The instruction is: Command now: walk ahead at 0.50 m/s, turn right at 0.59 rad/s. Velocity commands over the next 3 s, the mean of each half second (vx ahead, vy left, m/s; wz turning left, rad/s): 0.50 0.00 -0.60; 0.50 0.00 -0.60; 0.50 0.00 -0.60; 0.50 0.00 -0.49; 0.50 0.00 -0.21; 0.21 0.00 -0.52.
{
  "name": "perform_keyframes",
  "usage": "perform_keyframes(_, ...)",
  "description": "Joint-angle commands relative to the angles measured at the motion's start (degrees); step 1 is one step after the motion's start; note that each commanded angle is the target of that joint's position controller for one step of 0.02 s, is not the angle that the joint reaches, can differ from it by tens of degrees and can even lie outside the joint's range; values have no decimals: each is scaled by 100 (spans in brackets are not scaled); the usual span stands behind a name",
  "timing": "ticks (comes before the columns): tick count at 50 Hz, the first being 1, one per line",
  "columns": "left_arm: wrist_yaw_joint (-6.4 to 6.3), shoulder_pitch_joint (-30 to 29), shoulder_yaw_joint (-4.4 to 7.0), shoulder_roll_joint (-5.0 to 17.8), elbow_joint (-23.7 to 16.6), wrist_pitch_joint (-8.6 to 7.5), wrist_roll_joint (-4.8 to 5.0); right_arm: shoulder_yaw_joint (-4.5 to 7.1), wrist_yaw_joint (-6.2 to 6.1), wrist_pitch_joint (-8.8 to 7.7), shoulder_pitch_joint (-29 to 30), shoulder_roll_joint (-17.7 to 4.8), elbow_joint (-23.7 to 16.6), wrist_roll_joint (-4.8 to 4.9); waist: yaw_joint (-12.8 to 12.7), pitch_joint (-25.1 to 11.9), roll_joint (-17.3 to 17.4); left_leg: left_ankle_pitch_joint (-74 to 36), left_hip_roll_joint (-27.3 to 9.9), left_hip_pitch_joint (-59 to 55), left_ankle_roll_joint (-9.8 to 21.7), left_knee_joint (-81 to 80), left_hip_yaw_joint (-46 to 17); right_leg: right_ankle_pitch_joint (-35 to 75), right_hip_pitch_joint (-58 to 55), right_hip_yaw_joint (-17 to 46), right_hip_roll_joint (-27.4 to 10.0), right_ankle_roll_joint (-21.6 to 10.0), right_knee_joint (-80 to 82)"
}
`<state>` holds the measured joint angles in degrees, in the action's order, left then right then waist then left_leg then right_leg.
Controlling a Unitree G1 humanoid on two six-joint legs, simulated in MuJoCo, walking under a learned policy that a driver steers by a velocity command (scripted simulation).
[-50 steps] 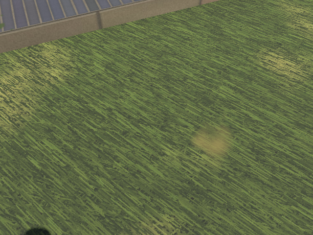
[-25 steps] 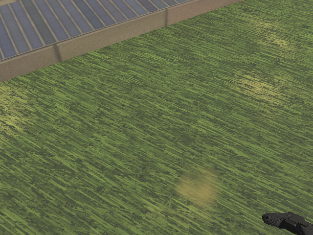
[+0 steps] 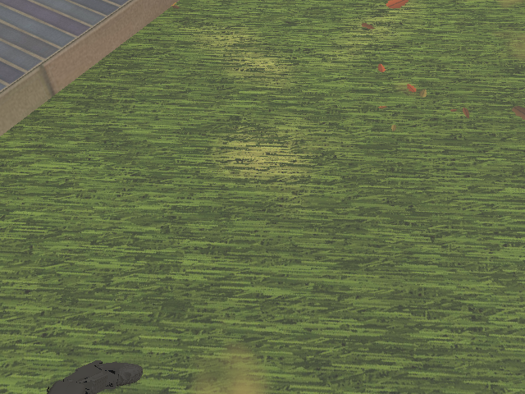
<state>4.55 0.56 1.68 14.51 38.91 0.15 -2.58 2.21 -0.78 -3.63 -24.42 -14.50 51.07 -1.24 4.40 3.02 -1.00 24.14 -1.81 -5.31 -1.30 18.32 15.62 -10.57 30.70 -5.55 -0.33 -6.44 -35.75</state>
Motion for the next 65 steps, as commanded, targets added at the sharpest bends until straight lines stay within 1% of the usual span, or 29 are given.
perform_keyframes(1, -149, 1445, 295, 688, 97, -134, -73, 250, -66, 72, 2, -1186, -248, 26, -979, -968, 516, -6167, -1274, 543, 544, 2545, -130, -299, -2177, -202, 664, -490, 643)
perform_keyframes(2, -258, 2295, 464, 1179, 301, -142, -103, 185, -44, 63, -46, -954, -451, -14, -1258, -1620, -125, -3828, -1107, 1858, 373, 4263, -127, -1024, -3692, 1254, -412, -785, 833)
perform_keyframes(3, -313, 1972, 604, 1790, 131, -79, 82, 115, 71, 24, -3, -512, -927, 31, -844, -2074, -1475, 693, 182, 4322, -1, 6270, -597, -924, -5135, 4564, -1951, -1631, 1570)
perform_keyframes(4, -363, 2200, 606, 1663, 98, -8, 183, 195, 82, -22, 715, -997, -1052, -44, -1233, -1857, -403, 350, 37, 4967, 28, 6470, -1599, -113, -4986, 4480, -1907, -1633, 1879)
perform_keyframes(6, -438, 1761, 455, 1103, 291, -60, 219, 114, 90, -124, 804, -763, -1031, 54, -706, -578, 130, -429, -445, 4660, 83, 5522, -1682, 1413, -3439, 3001, -1465, -1286, 1923)
perform_keyframes(9, -437, 1368, 345, 833, 245, -217, 247, 112, 120, 150, 497, -687, -928, -167, -235, -440, 60, -419, -546, 3754, -62, 4767, -1699, 2138, -2346, 2247, -845, -1052, 2132)
perform_keyframes(11, -402, 1531, 377, 936, 324, -294, 257, 102, 159, 254, 621, -588, -985, -171, -222, -400, 24, -667, -497, 3796, -144, 4397, -1607, 2003, -2120, 2133, -683, -1065, 2280)
perform_keyframes(16, -394, 2119, 410, 1003, 488, -314, 249, 73, 180, 264, 1830, -528, -1359, -133, -620, -50, -145, -1829, -412, 4386, -242, 3080, -1602, 1417, -2276, 2288, -518, -842, 2448)
perform_keyframes(22, -479, 2692, 438, 1105, 615, -307, 187, 7, 229, 151, 2795, -547, -1711, -54, -978, -44, -235, -2150, -45, 4315, -119, 1931, -1636, 2256, -3008, 2600, -625, -699, 1914)
perform_keyframes(25, -535, 2397, 466, 1237, 539, -304, 163, 47, 190, 84, 2366, -710, -1654, -26, -663, -112, -368, -1727, 154, 3203, 79, 1330, -1701, 2646, -2812, 2793, -668, -417, 1519)
perform_keyframes(27, -472, 2132, 456, 1262, 504, -355, 203, 173, 65, -11, 1122, -979, -1297, -47, -31, -687, -103, -1588, 264, 1301, 319, 823, -1643, 3254, -2312, 2527, -227, -141, 133)
perform_keyframes(28, -416, 2153, 355, 917, 379, -407, 269, 269, -37, -65, 245, -1366, -1235, -162, 305, -1475, 434, -550, -821, -41, 595, 593, -2708, 2078, -1657, 2140, 147, 11, -1379)
perform_keyframes(29, -430, 2705, 250, 405, 199, -393, 396, 369, -75, -12, 120, -1855, -1276, -255, -4, -2051, 1704, 61, -2358, -1248, 1156, 2, -5259, -1908, 33, 1421, 1053, 203, -2903)
perform_keyframes(30, -480, 2740, 290, 877, 320, -318, 179, 348, -41, 60, 425, -1535, -1272, -141, -211, -1711, 1281, 627, -2378, -699, 1315, -204, -5969, -1930, 575, 1363, 581, 158, -3532)
perform_keyframes(31, -451, 2399, 323, 957, 385, -268, 119, 227, -20, 74, 799, -1006, -1338, -93, -276, -933, 596, 630, -2132, 84, 1217, -301, -5086, -1396, 582, 1312, 304, 170, -3587)
perform_keyframes(32, -394, 2127, 304, 872, 379, -242, 117, 152, 7, 62, 1023, -715, -1303, -77, -323, -490, 301, -30, -1804, 657, 1102, -419, -4195, -1045, 464, 1214, 118, 217, -3367)
perform_keyframes(34, -286, 2022, 294, 749, 373, -130, 52, 109, 0, -2, 1006, -603, -1160, -60, -434, -247, 705, -1183, -1376, 1174, 904, -607, -3063, -850, 216, 1080, -99, 312, -3083)
perform_keyframes(39, -123, 1383, 227, 558, 104, 1, 42, 169, 89, -204, 687, -692, -883, 36, -445, -168, 677, -2566, -1380, 1090, 1028, -882, -1989, -226, 723, 946, -248, 415, -2841)
perform_keyframes(45, 16, 210, 83, 322, -289, -53, 72, 202, 87, -180, 437, -762, -641, 22, -241, 83, 631, -2975, -1181, 1004, 881, -934, -896, 875, 598, 454, -306, 423, -1045)
perform_keyframes(49, 49, -240, 77, 385, -476, -43, 17, 255, 30, -96, 129, -956, -452, 24, -148, 195, 616, -3571, -1378, 505, 756, -682, -580, 406, 283, 50, -185, 163, -237)
perform_keyframes(51, -5, -101, 120, 460, -466, -37, -26, 281, -5, -12, 52, -1113, -370, 16, -262, 22, 683, -5211, -1424, 194, 680, 22, -345, -211, -172, -170, 131, -55, -8)
perform_keyframes(53, -105, 1007, 244, 635, -150, -105, -63, 289, -27, 94, 78, -1248, -363, 39, -783, -678, 591, -6192, -1367, 340, 604, 1830, -121, -432, -1560, -242, 602, -360, 434)
perform_keyframes(54, -202, 2059, 390, 938, 186, -138, -111, 259, -21, 107, 127, -1188, -484, 14, -1233, -1301, 180, -5001, -1229, 1313, 427, 3396, -63, -592, -3059, 373, 336, -595, 707)
perform_keyframes(55, -299, 2115, 557, 1625, 137, -115, -45, 96, 95, 79, -85, -482, -915, 28, -905, -1871, -1241, -246, -437, 3733, 91, 5349, -120, -1248, -4843, 3222, -1491, -1236, 1024)
perform_keyframes(56, -346, 2308, 602, 1755, -17, -61, 148, 185, 108, 59, 507, -888, -1137, -27, -1176, -2239, -890, 763, 187, 4635, -24, 6308, -1280, -667, -5073, 5103, -1990, -1626, 1833)
perform_keyframes(58, -443, 1968, 499, 1291, 214, -70, 211, 117, 122, -47, 958, -792, -1220, 44, -881, -823, -131, -298, -385, 4880, 82, 5673, -1636, 918, -3860, 3318, -1565, -1326, 1839)
perform_keyframes(59, -462, 1714, 436, 1085, 216, -112, 205, 119, 111, -36, 881, -774, -1135, 7, -606, -513, 59, -410, -530, 4480, 75, 5185, -1661, 1481, -3209, 2842, -1232, -1095, 1914)
perform_keyframes(61, -455, 1416, 345, 863, 176, -201, 245, 117, 129, 157, 583, -752, -1036, -148, -270, -502, -35, -409, -580, 3804, -36, 4772, -1694, 2025, -2496, 2364, -869, -985, 2063)
perform_keyframes(65, -403, 1753, 397, 1013, 318, -317, 238, 93, 187, 316, 1015, -580, -1172, -151, -328, -321, -18, -971, -495, 3975, -187, 4037, -1563, 1587, -2099, 2260, -612, -995, 2391)
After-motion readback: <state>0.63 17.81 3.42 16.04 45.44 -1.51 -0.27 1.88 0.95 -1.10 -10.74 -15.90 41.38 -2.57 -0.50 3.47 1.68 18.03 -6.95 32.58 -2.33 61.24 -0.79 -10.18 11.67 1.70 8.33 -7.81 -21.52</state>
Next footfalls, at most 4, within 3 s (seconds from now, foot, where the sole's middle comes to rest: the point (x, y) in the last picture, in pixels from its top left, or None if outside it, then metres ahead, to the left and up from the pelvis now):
0.02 right None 0.17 -0.07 -0.76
0.56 left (246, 369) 0.50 0.03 -0.76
1.08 right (368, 314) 0.62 -0.30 -0.76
1.62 left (387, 210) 0.96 -0.43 -0.76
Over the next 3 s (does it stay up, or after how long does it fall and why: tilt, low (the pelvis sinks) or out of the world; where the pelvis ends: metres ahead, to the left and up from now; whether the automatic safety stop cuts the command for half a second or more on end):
stays up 1.01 -0.89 0.01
